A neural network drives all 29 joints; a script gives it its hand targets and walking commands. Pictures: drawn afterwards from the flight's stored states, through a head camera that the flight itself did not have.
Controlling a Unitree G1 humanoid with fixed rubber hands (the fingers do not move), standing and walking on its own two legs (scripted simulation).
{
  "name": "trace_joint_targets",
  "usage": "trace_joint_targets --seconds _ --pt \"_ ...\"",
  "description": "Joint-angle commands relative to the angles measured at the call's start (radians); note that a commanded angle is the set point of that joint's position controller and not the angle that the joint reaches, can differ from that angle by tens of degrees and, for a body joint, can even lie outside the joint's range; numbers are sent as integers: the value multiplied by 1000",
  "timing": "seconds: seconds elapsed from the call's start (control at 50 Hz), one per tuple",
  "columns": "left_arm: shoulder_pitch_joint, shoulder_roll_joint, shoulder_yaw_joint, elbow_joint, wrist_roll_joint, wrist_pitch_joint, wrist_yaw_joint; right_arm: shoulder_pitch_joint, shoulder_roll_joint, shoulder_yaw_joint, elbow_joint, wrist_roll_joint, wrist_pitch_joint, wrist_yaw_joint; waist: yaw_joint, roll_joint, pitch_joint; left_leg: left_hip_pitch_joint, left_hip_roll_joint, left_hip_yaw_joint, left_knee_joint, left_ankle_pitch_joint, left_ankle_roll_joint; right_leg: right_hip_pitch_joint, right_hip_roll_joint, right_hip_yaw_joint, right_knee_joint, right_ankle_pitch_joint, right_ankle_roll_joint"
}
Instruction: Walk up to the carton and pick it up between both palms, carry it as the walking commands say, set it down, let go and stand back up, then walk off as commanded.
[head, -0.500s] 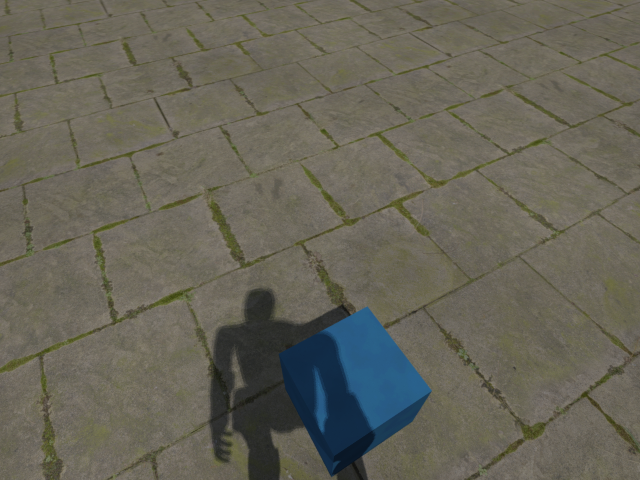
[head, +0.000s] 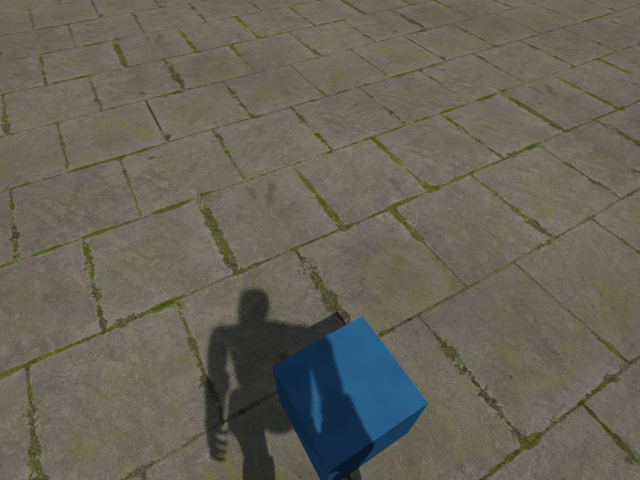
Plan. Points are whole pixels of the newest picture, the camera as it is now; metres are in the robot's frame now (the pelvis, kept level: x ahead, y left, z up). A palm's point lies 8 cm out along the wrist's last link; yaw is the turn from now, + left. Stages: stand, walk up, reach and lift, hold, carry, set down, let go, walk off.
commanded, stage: stand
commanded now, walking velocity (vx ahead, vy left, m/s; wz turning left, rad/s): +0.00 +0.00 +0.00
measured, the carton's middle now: (344, 401) +0.41 -0.07 -0.64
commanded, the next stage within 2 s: reach and lift in 0.84 s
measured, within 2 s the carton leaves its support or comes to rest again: neither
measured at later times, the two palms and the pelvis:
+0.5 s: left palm out of the picture +0.00 +0.20 -0.15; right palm out of the picture -0.02 -0.19 -0.15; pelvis +0.02 +0.00 +0.00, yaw +0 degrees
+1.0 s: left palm out of the picture +0.11 +0.23 -0.16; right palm out of the picture +0.09 -0.24 -0.17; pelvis +0.00 +0.00 -0.03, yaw +2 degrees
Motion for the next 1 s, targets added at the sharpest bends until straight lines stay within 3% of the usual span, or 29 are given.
trace_joint_targets --seconds 0.0,0.02,0.06,0.1,0.16,0.26,0.36,0.38,0.42,0.48,0.76,0.82,0.84,0.86,0.88,0.9,0.92,0.94,0.96,0.98 --pt "79 84 12 -17 -1 -7 6 93 -70 -7 -6 0 -11 -6 0 26 79 -66 107 -76 -92 302 5 -21 -90 55 -81 266 -39" --pt "82 86 17 -12 4 -6 4 104 -84 -10 -1 0 -9 -6 -1 8 47 -48 99 -75 -95 308 -1 -3 -90 47 -77 278 -40" --pt "81 74 11 -5 1 -6 6 102 -85 -11 3 -2 -12 -7 -4 32 48 -46 106 -66 -88 303 0 -9 -93 48 -87 273 -37" --pt "75 85 14 -3 0 -7 6 103 -96 -10 6 1 -9 -8 -2 -6 67 -55 105 -68 -90 306 0 -12 -93 43 -77 291 -39" --pt "77 70 6 -2 1 -7 5 100 -86 -13 6 -1 -10 -8 -4 34 44 -34 100 -68 -85 314 6 -14 -95 50 -72 284 -40" --pt "76 68 5 -1 -3 -10 10 123 -65 -10 24 2 -7 -9 -11 -11 59 -35 113 -77 -82 305 5 -20 -91 50 -83 272 -44" --pt "84 68 8 13 -1 -7 9 117 -88 -15 26 3 -10 -11 -8 38 60 -36 107 -59 -92 320 1 1 -99 51 -78 308 -42" --pt "88 73 8 17 -2 -8 9 125 -80 -10 38 0 -8 -9 -6 15 71 -40 104 -65 -85 306 0 -9 -97 47 -77 296 -41" --pt "93 69 7 17 -3 -5 8 121 -74 -9 29 2 -9 -12 -1 36 67 -36 110 -61 -89 329 0 -10 -98 54 -74 307 -40" --pt "78 77 11 18 0 -9 9 123 -82 -9 34 4 -12 -10 -6 12 52 -28 112 -70 -91 346 5 3 -99 42 -72 310 -43" --pt "98 77 5 23 0 -6 10 131 -63 -8 44 3 -11 -13 2 23 64 -26 115 -63 -89 347 6 -6 -93 44 -68 312 -46" --pt "93 62 4 21 0 -9 12 136 -65 -10 44 1 -12 -13 -10 18 82 -33 116 -62 -85 361 7 -12 -95 50 -71 325 -43" --pt "-806 217 -3 -719 -54 -5 -14 -753 -167 -1 -664 96 13 -15 9 115 -81 -488 -4 -116 75 33 58 -282 -11 60 143 -47 -86" --pt "-717 133 -82 -620 -72 83 8 -762 -162 20 -618 74 106 -49 24 85 -164 -559 44 -83 136 -56 11 -303 -59 40 193 -104 -49" --pt "-608 172 -74 -664 -142 145 14 -684 -167 47 -678 147 169 -58 30 92 -222 -508 45 -96 147 -22 25 -315 -33 32 186 -95 -56" --pt "-590 152 -118 -681 -211 183 23 -636 -171 82 -682 204 217 -84 -4 63 -285 -499 42 -90 172 13 41 -304 -35 2 176 -33 -56" --pt "-521 145 -123 -641 -214 237 31 -613 -158 111 -650 254 266 -103 27 43 -342 -515 29 -84 190 98 35 -312 -26 4 185 75 -52" --pt "-505 194 -154 -596 -218 298 35 -513 -129 140 -609 295 323 -114 -15 5 -390 -504 30 -88 216 141 39 -304 -15 11 198 146 -48" --pt "-338 173 -176 -536 -238 364 41 -355 -139 160 -527 287 387 -104 -21 1 -421 -529 27 -109 239 259 36 -269 -15 23 230 280 -58" --pt "-247 192 -160 -497 -245 426 30 -297 -143 165 -509 302 446 -90 -20 -38 -484 -508 20 -114 265 361 38 -218 -5 48 257 420 -65"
